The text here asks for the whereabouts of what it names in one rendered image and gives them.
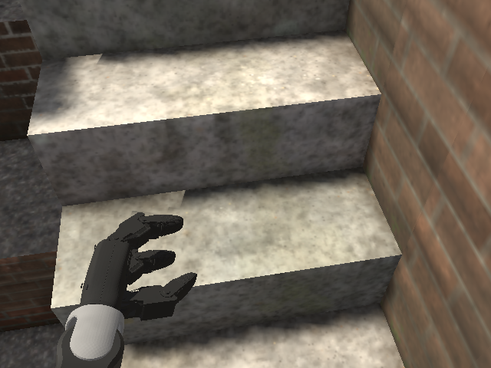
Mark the robot left hand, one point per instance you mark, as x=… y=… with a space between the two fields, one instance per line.
x=116 y=263

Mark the left robot forearm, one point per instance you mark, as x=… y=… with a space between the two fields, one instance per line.
x=92 y=338

